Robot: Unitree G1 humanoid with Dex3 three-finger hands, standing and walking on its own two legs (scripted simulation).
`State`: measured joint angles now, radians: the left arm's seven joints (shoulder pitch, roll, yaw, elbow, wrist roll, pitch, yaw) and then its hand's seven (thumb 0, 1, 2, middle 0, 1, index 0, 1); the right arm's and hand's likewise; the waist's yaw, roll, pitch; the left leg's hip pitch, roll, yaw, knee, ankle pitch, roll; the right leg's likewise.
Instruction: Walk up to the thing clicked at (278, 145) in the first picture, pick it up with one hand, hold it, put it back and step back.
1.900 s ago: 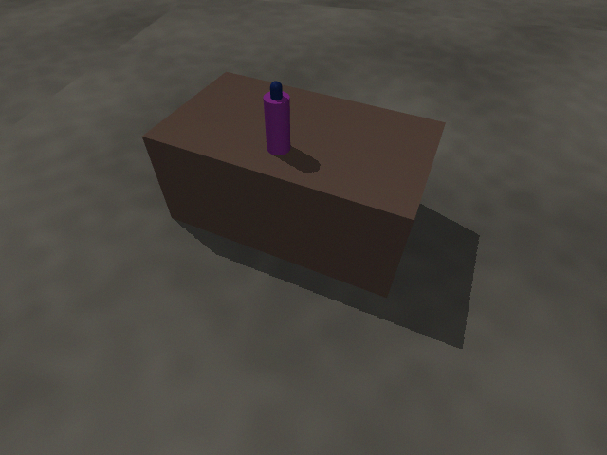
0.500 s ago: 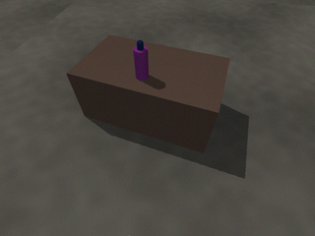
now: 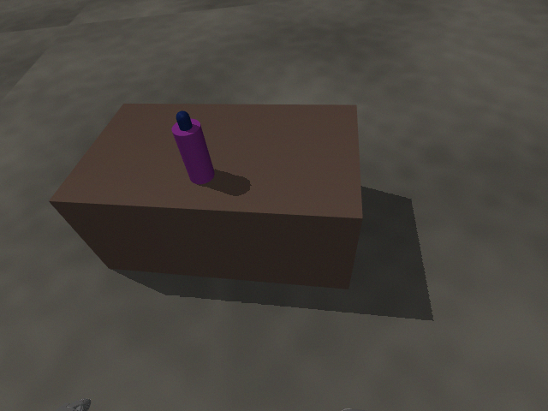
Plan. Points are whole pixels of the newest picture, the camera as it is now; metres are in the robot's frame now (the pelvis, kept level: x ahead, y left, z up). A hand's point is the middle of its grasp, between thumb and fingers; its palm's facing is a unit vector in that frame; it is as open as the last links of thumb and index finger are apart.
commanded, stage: walk up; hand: left
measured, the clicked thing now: (192, 146) +0.89 +0.27 -0.17
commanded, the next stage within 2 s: none
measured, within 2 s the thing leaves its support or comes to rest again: neither
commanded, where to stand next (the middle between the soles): +0.40 +0.15 m, yaw -11 degrees
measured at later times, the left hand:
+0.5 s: hand (63, 352) +0.26 +0.41 -0.14, palm faces -0.16 -0.89 -0.42, open 7.4 cm
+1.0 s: hand (86, 256) +0.45 +0.42 -0.11, palm faces -0.18 -0.87 -0.45, open 7.4 cm
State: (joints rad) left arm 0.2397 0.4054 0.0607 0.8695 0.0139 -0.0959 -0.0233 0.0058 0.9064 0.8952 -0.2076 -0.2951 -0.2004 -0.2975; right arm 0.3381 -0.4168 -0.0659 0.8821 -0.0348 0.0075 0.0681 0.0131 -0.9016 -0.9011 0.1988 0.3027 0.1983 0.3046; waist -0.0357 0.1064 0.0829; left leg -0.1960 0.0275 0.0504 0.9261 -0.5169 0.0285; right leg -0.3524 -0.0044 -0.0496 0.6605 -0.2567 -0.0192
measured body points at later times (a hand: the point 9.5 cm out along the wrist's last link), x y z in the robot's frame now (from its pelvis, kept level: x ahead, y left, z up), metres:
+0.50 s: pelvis +0.18 +0.13 +0.01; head +0.20 +0.15 +0.45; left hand +0.27 +0.46 -0.11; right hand +0.21 -0.21 -0.08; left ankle +0.23 +0.22 -0.72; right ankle +0.17 -0.02 -0.64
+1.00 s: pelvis +0.32 +0.17 +0.01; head +0.34 +0.14 +0.46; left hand +0.46 +0.47 -0.08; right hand +0.34 -0.15 -0.12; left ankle +0.39 +0.32 -0.67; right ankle +0.35 +0.04 -0.72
